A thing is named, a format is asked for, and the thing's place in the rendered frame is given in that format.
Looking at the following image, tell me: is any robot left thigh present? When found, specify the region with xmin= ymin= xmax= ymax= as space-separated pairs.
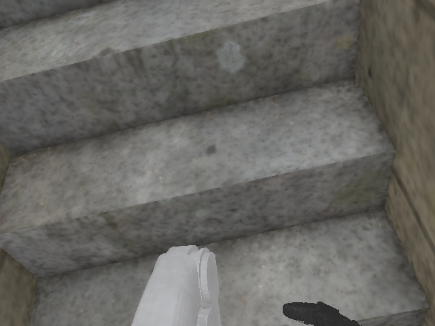
xmin=131 ymin=245 xmax=219 ymax=326

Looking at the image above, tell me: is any robot right hand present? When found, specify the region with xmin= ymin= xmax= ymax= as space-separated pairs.
xmin=283 ymin=302 xmax=362 ymax=326

